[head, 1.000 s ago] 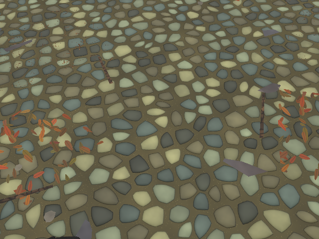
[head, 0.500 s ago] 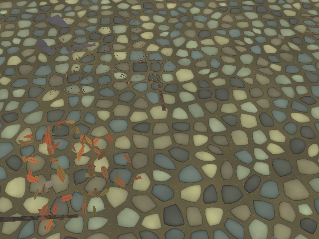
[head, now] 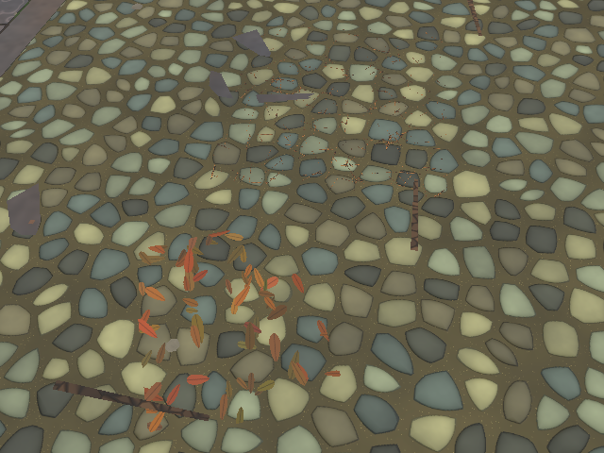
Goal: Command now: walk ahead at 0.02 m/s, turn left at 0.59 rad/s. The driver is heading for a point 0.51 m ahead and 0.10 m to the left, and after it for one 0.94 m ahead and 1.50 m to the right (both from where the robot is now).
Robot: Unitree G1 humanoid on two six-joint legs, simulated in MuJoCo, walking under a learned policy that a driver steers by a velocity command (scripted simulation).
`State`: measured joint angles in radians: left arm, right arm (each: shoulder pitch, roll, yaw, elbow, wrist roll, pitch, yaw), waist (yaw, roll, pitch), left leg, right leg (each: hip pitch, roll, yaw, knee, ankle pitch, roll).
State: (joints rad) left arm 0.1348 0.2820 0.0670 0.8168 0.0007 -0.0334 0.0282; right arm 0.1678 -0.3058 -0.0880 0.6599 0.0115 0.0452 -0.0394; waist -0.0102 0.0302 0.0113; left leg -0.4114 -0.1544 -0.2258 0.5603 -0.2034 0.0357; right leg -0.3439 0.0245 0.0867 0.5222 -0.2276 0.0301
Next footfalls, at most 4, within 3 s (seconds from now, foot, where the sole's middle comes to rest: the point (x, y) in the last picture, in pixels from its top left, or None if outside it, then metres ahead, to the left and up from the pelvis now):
0.42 left None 0.01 0.14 -0.77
0.92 right None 0.26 -0.01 -0.77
1.40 left None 0.47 0.34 -0.77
1.94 right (254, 313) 0.81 0.16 -0.77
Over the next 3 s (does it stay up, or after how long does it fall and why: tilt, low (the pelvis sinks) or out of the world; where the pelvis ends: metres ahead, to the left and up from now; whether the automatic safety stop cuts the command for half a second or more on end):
stays up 1.19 0.13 -0.02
